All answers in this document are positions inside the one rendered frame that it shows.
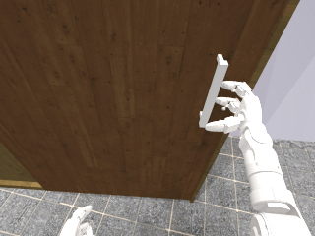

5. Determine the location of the robot left hand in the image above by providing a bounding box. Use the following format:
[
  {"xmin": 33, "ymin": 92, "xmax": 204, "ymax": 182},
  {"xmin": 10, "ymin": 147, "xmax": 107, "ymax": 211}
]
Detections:
[{"xmin": 59, "ymin": 205, "xmax": 95, "ymax": 236}]

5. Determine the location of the wardrobe door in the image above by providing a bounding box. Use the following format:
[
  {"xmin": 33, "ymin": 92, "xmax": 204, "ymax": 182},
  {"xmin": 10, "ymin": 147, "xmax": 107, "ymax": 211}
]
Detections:
[
  {"xmin": 0, "ymin": 0, "xmax": 289, "ymax": 200},
  {"xmin": 0, "ymin": 143, "xmax": 37, "ymax": 182}
]

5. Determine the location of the robot right hand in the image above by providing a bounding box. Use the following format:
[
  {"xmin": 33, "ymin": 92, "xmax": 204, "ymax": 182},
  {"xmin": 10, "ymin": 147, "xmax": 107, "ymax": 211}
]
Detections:
[{"xmin": 205, "ymin": 81, "xmax": 262, "ymax": 134}]

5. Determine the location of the robot right upper arm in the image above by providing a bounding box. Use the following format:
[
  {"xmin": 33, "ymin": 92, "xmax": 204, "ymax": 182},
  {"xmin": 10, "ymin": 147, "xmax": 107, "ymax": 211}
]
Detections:
[{"xmin": 250, "ymin": 212, "xmax": 310, "ymax": 236}]

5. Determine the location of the handle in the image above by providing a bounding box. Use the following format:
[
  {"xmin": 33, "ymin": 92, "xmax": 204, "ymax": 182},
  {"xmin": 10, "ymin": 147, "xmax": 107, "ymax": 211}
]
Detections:
[{"xmin": 199, "ymin": 54, "xmax": 228, "ymax": 128}]

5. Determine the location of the robot right forearm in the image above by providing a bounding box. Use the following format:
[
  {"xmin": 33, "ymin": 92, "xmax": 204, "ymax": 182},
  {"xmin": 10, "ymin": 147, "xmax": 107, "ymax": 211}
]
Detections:
[{"xmin": 238, "ymin": 121, "xmax": 312, "ymax": 236}]

